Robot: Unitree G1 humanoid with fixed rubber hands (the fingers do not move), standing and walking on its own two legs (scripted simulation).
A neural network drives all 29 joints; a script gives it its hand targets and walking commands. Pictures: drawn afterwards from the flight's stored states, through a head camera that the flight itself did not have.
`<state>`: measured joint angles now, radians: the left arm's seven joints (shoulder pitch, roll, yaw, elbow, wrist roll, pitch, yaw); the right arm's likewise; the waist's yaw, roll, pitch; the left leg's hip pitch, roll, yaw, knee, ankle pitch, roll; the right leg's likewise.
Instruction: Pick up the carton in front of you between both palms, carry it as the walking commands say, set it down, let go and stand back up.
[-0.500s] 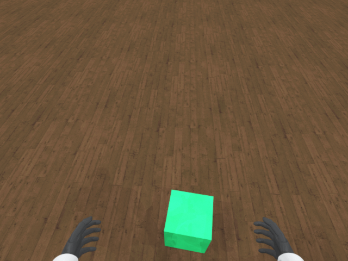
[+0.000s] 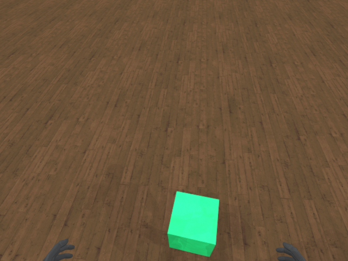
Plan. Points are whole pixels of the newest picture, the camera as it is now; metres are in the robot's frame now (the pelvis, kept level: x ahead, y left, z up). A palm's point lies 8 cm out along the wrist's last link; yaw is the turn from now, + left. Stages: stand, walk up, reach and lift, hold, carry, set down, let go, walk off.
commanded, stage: stand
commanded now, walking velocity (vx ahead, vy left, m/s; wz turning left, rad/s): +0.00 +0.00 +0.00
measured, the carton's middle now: (193, 224) +0.40 -0.07 -0.64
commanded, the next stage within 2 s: none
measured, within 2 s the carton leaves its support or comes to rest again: neither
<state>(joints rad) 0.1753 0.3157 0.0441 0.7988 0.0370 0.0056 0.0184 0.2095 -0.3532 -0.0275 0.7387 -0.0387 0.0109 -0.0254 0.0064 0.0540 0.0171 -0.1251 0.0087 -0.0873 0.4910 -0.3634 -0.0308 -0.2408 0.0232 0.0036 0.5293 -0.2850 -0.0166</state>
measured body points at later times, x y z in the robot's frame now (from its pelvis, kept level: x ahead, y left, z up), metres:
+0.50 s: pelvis -0.01 +0.00 +0.01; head -0.01 -0.01 +0.46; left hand +0.10 +0.31 -0.09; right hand +0.10 -0.30 -0.11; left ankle -0.06 +0.15 -0.73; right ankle +0.00 -0.11 -0.73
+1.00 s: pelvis -0.03 +0.00 +0.01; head -0.03 -0.01 +0.46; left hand +0.08 +0.32 -0.10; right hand +0.07 -0.31 -0.11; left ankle -0.06 +0.15 -0.73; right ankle +0.00 -0.11 -0.73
